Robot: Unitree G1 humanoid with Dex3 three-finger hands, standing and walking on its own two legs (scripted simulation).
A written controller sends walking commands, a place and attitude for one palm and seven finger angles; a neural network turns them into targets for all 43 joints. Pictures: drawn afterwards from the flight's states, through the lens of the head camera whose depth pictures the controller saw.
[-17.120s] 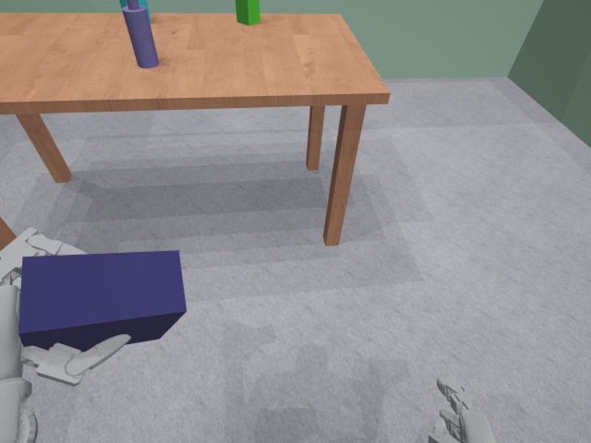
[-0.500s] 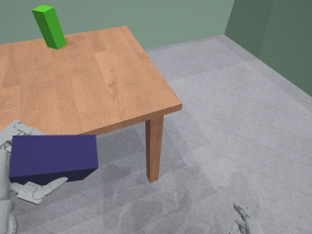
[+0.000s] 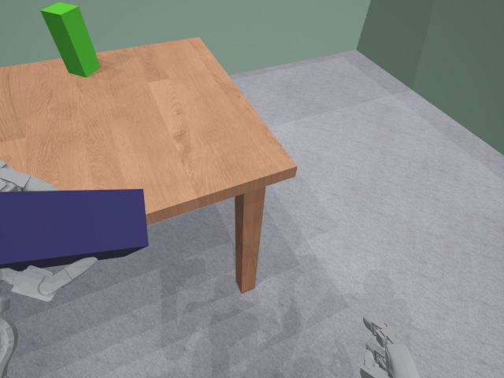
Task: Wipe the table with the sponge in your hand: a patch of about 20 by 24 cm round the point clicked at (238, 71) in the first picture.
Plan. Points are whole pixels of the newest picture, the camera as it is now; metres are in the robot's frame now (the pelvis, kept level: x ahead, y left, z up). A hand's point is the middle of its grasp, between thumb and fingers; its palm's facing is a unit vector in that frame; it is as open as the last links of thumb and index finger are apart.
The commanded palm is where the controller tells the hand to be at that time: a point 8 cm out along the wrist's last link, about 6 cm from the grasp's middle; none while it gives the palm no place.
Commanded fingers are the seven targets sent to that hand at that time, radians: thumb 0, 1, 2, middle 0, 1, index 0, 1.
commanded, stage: look again from close up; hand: left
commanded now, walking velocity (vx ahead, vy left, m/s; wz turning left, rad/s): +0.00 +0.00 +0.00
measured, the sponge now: (95, 229) +0.25 +0.22 +0.16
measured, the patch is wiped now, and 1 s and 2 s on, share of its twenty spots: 0.00 0.00 0.00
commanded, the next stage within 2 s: shuffle to correct the standing spot in 0.08 s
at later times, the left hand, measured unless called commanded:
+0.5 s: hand (47, 212) +0.27 +0.28 +0.16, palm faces +0.43 -0.81 -0.41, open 10.4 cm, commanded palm +0.21 +0.31 +0.18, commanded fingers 0.00 0.10 1.30 -1.20 -1.60 -1.20 -1.60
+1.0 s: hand (68, 165) +0.34 +0.28 +0.17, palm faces +0.38 -0.79 -0.49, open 10.4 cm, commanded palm +0.26 +0.34 +0.18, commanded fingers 0.00 0.10 1.30 -1.20 -1.60 -1.20 -1.60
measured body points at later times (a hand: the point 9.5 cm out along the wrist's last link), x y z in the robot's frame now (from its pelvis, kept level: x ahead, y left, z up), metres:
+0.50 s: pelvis +0.06 +0.03 -0.01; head +0.08 +0.03 +0.44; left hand +0.24 +0.33 +0.18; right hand +0.26 -0.19 -0.08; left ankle +0.03 +0.10 -0.74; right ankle +0.04 -0.10 -0.73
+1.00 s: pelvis +0.12 +0.05 -0.02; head +0.15 +0.03 +0.43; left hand +0.31 +0.32 +0.20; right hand +0.28 -0.19 -0.12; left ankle +0.04 +0.10 -0.69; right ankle +0.18 -0.01 -0.74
